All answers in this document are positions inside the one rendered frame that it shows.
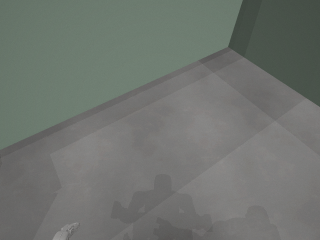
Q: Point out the left robot hand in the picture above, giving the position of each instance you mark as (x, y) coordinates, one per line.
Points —
(67, 231)

